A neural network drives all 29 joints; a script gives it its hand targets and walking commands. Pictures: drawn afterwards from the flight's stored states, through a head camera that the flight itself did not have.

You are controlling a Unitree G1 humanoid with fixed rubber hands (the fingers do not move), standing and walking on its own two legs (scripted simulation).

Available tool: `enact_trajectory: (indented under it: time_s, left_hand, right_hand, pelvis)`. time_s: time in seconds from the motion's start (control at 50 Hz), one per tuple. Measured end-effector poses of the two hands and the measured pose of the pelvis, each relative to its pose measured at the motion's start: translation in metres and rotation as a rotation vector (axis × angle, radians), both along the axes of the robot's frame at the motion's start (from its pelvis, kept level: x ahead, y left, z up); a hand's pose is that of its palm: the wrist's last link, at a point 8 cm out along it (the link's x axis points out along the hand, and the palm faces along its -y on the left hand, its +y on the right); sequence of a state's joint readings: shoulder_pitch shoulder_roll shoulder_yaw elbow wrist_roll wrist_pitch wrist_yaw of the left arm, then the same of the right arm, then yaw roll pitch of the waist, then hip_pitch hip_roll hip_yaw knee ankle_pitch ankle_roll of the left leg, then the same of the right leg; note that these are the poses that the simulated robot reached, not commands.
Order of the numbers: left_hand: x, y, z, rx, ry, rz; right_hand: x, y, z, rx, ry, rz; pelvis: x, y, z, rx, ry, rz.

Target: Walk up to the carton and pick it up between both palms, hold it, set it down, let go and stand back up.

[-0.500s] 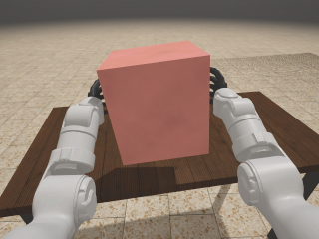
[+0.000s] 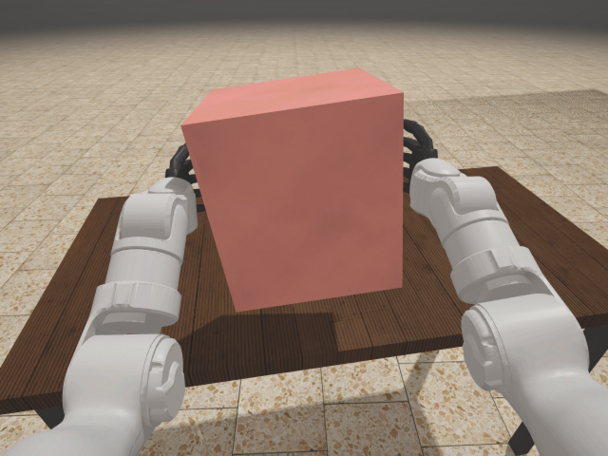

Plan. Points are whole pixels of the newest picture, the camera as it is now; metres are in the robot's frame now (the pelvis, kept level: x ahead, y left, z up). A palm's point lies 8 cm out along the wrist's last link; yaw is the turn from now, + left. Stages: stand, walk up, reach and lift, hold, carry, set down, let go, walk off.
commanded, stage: reach and lift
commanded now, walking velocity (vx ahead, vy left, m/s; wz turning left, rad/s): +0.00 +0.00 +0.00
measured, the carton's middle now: (301, 182) +0.43 +0.00 +0.23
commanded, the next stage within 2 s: hold in 0.40 s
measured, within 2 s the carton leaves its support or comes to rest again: neither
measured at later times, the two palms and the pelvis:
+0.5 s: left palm (177, 189) +0.38 +0.15 +0.25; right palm (424, 166) +0.40 -0.16 +0.27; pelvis +0.00 +0.00 +0.00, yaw +0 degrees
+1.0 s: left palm (165, 184) +0.36 +0.16 +0.27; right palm (428, 158) +0.38 -0.15 +0.29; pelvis -0.01 +0.00 +0.00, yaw +0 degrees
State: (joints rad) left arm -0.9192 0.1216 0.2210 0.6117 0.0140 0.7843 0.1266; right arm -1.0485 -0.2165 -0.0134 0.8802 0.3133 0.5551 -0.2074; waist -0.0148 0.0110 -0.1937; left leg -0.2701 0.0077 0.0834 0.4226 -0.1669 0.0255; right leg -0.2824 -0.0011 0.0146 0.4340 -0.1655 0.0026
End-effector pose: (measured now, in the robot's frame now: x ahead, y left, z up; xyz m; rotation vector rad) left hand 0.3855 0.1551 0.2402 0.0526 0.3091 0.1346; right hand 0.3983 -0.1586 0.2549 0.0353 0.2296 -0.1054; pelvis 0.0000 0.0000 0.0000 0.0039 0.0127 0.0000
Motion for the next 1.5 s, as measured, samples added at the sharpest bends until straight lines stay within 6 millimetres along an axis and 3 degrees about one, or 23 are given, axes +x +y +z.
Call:
enact_trajectory:
  time_s: [0.16,0.56,0.7,1.18,1.5]
  left_hand:
    - [-0.001,-0.001,-0.001,0.0,0.019,0.001]
    - [-0.006,0.0,0.014,0.0,-0.003,0.005]
    - [-0.011,0.0,0.025,-0.001,-0.04,0.005]
    - [-0.032,0.007,0.033,-0.009,-0.041,0.004]
    - [-0.031,0.005,0.04,-0.008,-0.059,0.0]
  right_hand:
    - [0.0,0.0,-0.001,-0.001,0.022,0.002]
    - [-0.005,0.0,0.016,-0.009,0.007,0.008]
    - [-0.01,0.001,0.029,-0.015,-0.027,0.01]
    - [-0.031,0.008,0.04,-0.033,-0.021,0.009]
    - [-0.031,0.006,0.048,-0.026,-0.036,0.007]
  pelvis:
    - [0.0,0.0,0.0,0.0,0.0,0.0]
    - [0.0,0.0,0.0,0.0,0.0,0.0]
    - [-0.001,0.001,0.0,-0.001,-0.002,0.0]
    - [-0.012,0.006,-0.002,-0.008,-0.017,0.0]
    - [-0.012,0.006,-0.002,-0.009,-0.016,0.0]
